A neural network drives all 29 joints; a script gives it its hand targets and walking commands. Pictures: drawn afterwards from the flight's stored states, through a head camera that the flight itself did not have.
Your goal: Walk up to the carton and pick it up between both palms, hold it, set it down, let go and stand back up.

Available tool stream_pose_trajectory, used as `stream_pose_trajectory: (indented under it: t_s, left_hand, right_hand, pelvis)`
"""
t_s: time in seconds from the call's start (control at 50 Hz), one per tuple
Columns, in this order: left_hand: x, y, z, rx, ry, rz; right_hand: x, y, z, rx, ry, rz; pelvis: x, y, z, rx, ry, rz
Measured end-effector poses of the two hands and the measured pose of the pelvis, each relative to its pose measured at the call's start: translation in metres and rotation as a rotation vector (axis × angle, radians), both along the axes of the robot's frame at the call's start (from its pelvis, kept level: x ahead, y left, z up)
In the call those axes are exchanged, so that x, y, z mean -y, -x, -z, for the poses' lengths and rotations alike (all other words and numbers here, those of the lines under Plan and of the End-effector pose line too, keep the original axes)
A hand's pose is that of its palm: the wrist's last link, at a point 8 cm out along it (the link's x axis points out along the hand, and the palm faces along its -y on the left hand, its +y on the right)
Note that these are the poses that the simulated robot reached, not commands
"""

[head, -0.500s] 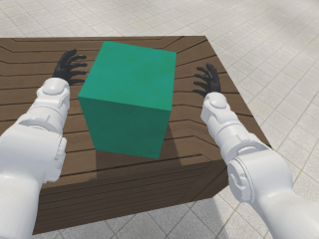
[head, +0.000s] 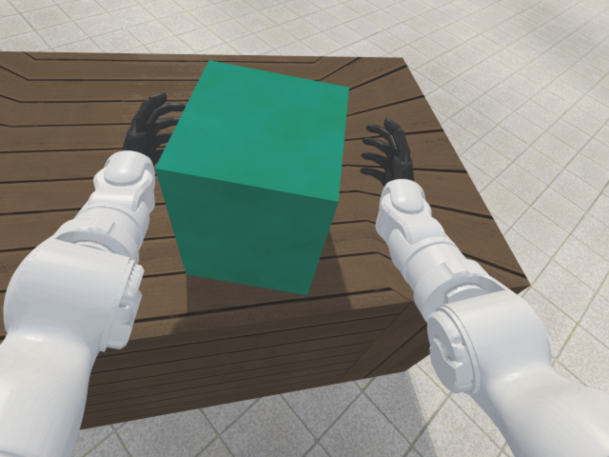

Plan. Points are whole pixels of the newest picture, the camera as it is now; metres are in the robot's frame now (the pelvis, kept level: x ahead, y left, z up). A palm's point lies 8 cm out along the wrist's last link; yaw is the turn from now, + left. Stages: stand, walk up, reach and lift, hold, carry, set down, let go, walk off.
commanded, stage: reach and lift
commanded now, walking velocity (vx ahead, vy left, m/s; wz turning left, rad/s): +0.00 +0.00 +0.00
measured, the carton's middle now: (262, 187) +0.50 -0.01 +0.02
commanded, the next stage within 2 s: none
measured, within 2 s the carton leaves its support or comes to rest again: leaves its support in 1.98 s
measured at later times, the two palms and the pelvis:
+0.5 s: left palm (151, 155) +0.50 +0.13 +0.10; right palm (379, 187) +0.43 -0.16 +0.09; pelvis +0.00 +0.00 +0.00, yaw +0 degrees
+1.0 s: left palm (161, 148) +0.51 +0.12 +0.10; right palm (385, 190) +0.42 -0.17 +0.09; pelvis +0.02 +0.00 +0.01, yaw +0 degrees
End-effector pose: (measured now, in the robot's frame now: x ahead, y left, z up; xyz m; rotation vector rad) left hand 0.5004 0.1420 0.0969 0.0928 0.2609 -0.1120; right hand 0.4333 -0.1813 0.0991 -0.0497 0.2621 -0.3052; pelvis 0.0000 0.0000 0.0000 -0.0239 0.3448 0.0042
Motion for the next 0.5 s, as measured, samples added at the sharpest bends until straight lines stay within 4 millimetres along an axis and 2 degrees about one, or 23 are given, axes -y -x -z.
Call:
stream_pose_trajectory:
  t_s: [0.14,0.5]
  left_hand:
    - [0.004,0.001,0.001,-0.003,0.017,-0.001]
    - [0.011,0.001,0.0,-0.008,0.054,0.039]
  right_hand:
    - [-0.026,0.0,0.003,-0.003,-0.021,-0.027]
    - [-0.025,0.006,0.005,0.048,0.023,0.014]
  pelvis:
    - [0.0,0.001,0.0,0.001,0.0,0.0]
    - [-0.001,-0.001,-0.001,0.016,0.001,-0.001]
